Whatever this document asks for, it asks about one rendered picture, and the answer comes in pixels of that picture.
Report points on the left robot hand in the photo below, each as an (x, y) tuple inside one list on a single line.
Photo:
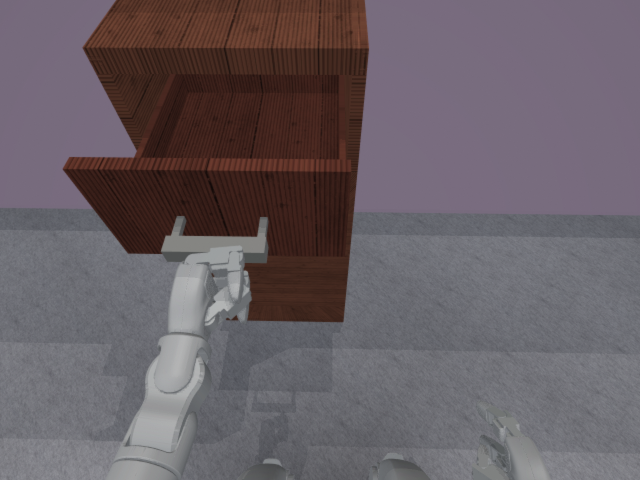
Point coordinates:
[(194, 288)]

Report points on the cabinet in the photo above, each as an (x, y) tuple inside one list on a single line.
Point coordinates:
[(139, 43)]

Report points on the left robot forearm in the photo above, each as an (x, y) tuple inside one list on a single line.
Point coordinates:
[(160, 438)]

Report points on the robot right shin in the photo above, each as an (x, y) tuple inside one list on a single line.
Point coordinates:
[(393, 456)]

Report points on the right robot hand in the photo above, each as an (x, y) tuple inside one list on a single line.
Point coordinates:
[(518, 459)]

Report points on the handle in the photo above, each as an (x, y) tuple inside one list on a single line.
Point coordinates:
[(176, 247)]

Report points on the right robot thigh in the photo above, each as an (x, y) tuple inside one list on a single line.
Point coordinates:
[(396, 469)]

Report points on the drawer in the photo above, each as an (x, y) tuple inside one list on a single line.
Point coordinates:
[(224, 150)]

